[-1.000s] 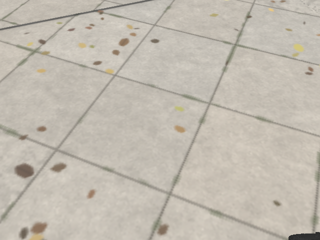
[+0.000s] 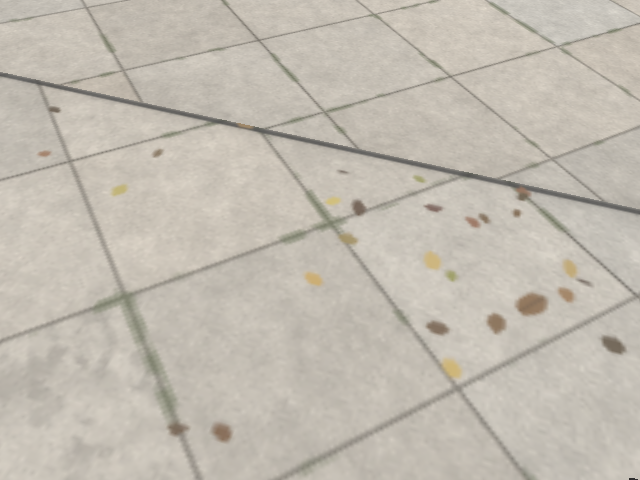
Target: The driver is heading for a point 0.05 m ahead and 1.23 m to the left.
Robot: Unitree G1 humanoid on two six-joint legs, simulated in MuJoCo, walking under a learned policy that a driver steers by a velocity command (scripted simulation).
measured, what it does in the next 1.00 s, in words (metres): walks ahead, turning left: left foot, then right foot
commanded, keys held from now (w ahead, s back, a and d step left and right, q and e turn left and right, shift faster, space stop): w+q+shift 1.00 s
